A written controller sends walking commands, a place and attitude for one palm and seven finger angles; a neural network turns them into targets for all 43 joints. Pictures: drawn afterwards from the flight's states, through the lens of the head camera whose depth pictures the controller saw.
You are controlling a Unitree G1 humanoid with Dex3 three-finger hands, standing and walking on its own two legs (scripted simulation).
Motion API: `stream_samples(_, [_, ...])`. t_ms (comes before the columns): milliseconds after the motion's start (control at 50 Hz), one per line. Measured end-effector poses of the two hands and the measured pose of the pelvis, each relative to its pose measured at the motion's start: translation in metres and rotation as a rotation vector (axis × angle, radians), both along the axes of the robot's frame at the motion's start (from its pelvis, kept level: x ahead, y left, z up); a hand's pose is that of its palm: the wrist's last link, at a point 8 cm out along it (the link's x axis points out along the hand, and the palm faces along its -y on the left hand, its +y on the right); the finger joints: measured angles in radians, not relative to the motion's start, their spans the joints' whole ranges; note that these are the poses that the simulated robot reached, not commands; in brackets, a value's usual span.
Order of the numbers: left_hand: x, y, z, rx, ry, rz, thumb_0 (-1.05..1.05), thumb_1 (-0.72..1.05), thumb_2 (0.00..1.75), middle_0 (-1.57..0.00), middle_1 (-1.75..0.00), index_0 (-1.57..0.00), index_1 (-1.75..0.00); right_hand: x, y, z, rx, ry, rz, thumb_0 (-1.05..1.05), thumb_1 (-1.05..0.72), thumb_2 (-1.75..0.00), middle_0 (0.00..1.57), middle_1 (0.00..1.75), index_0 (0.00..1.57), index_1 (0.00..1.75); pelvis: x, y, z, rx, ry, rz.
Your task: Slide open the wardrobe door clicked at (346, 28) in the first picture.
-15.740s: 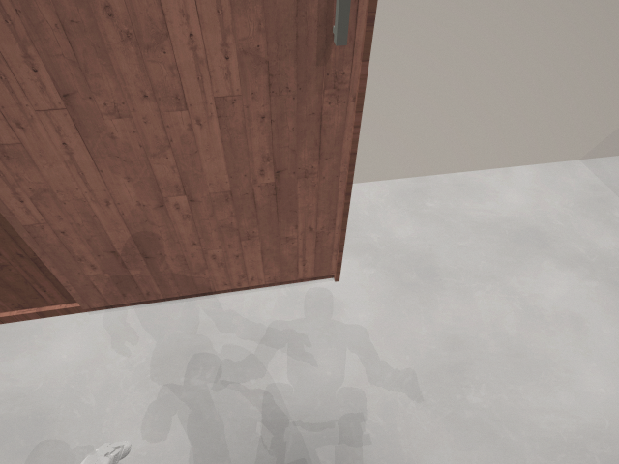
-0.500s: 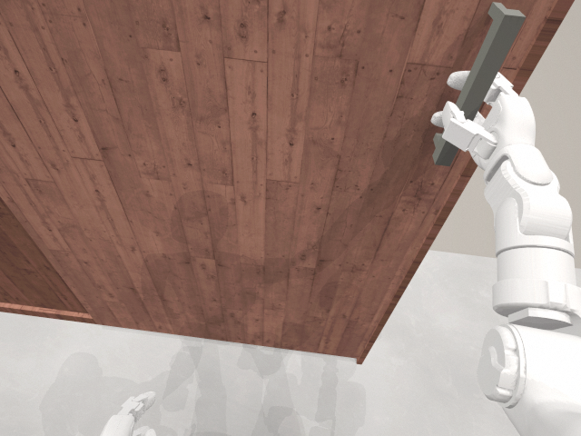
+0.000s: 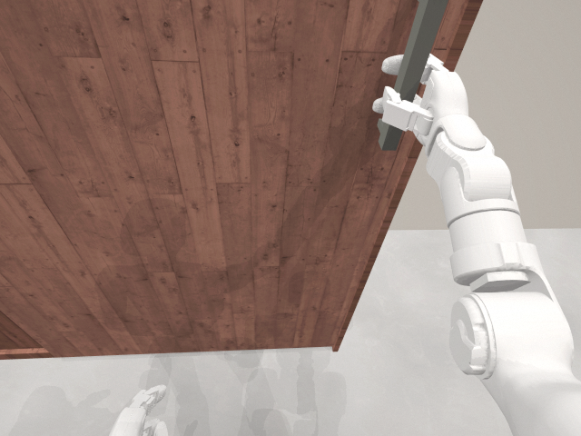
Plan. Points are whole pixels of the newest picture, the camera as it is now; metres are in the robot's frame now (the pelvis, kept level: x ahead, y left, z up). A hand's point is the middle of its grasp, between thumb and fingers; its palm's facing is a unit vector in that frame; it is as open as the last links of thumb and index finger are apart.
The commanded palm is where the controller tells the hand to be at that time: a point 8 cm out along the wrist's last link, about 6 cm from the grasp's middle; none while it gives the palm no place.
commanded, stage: tug the door sideways, standing still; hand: right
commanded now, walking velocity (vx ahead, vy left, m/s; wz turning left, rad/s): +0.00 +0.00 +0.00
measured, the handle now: (403, 75) +0.51 -0.11 +0.27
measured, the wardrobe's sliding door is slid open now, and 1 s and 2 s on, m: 0.00 0.08 0.36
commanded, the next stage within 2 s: step sideways, sliding the door along in 0.36 s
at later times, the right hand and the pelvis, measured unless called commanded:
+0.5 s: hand (358, 109) +0.45 -0.05 +0.25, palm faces -0.05 +1.00 -0.06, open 6.0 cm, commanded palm +0.43 -0.09 +0.25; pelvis -0.03 -0.01 +0.00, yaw +0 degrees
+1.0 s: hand (325, 110) +0.46 -0.01 +0.24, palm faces +0.08 +0.99 -0.10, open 5.9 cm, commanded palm +0.44 -0.02 +0.24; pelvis -0.02 +0.09 -0.01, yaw -1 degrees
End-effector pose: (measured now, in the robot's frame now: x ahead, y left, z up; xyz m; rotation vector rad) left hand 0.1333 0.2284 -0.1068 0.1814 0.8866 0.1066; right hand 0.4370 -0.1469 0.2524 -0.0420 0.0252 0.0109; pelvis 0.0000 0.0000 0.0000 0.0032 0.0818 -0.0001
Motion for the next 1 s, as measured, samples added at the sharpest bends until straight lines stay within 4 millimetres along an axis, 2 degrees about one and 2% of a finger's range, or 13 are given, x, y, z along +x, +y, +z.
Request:
stream_samples(140, [-0.034, -0.005, -0.009, -0.02, 0.055, 0.004, 0.01, 0.9, 0.9, -0.21, -0.3, -0.2, -0.3, -0.002, 0.006, 0.0, -0.008, 0.002, 0.0, 0.0, -0.76, -0.81, 0.32, 1.37, 0.27, 1.4, -0.012, -0.002, 0.0, 0.002, 0.005, -0.008])
stream_samples(300, [-0.073, -0.002, -0.017, -0.012, 0.115, 0.025, 0.01, 0.9, 0.9, -0.21, -0.3, -0.2, -0.3, -0.003, 0.019, 0.0, -0.019, -0.005, 0.013, 0.0, -0.78, -0.8, 0.3, 1.38, 0.23, 1.4, -0.023, -0.005, -0.002, 0.0, 0.012, -0.004])
stream_samples(400, [-0.089, 0.002, -0.017, -0.004, 0.123, 0.041, 0.01, 0.9, 0.9, -0.2, -0.3, -0.2, -0.3, -0.004, 0.03, 0.0, -0.02, -0.006, 0.024, 0.0, -0.78, -0.79, 0.3, 1.37, 0.23, 1.4, -0.027, -0.006, -0.002, 0.001, 0.013, -0.001])
stream_samples(500, [-0.096, 0.005, -0.018, -0.001, 0.119, 0.052, 0.01, 0.9, 0.9, -0.2, -0.3, -0.2, -0.3, -0.005, 0.041, -0.001, -0.022, -0.019, 0.042, 0.0, -0.77, -0.79, 0.31, 1.37, 0.23, 1.4, -0.031, -0.006, -0.003, 0.002, 0.012, 0.004])
stream_samples(640, [-0.099, 0.019, -0.024, 0.006, 0.081, 0.163, 0.01, 0.9, 0.9, -0.21, -0.3, -0.2, -0.3, -0.001, 0.053, -0.009, -0.059, -0.181, 0.057, -0.03, -0.71, -0.81, 0.39, 1.38, 0.26, 1.4, -0.035, 0.006, -0.009, -0.008, -0.031, 0.056])
stream_samples(720, [-0.101, 0.031, -0.034, -0.024, 0.128, 0.15, 0.01, 0.9, 0.9, -0.2, -0.3, -0.2, -0.3, 0.0, 0.061, -0.012, -0.059, -0.229, 0.033, -0.04, -0.7, -0.83, 0.42, 1.39, 0.27, 1.4, -0.034, 0.028, -0.012, -0.001, -0.058, 0.06])
stream_samples(800, [-0.095, 0.054, -0.047, -0.033, 0.164, 0.13, 0.01, 0.9, 0.9, -0.21, -0.3, -0.2, -0.3, 0.0, 0.069, -0.014, -0.077, -0.269, -0.008, -0.05, -0.69, -0.84, 0.44, 1.4, 0.28, 1.4, -0.031, 0.054, -0.021, 0.005, -0.089, 0.029])
stream_samples(900, [-0.07, 0.087, -0.038, 0.026, 0.176, 0.08, 0.01, 0.9, 0.9, -0.21, -0.3, -0.2, -0.3, 0.0, 0.076, -0.015, -0.092, -0.289, -0.045, -0.05, -0.68, -0.84, 0.45, 1.4, 0.29, 1.4, -0.027, 0.074, -0.011, -0.035, -0.111, 0.004])
stream_samples(1000, [-0.029, 0.111, -0.02, 0.081, 0.115, 0.024, 0.01, 0.91, 0.9, -0.2, -0.3, -0.2, -0.3, 0.001, 0.082, -0.018, -0.072, -0.329, -0.072, -0.05, -0.69, -0.84, 0.46, 1.4, 0.3, 1.4, -0.021, 0.092, -0.006, -0.06, -0.094, -0.007])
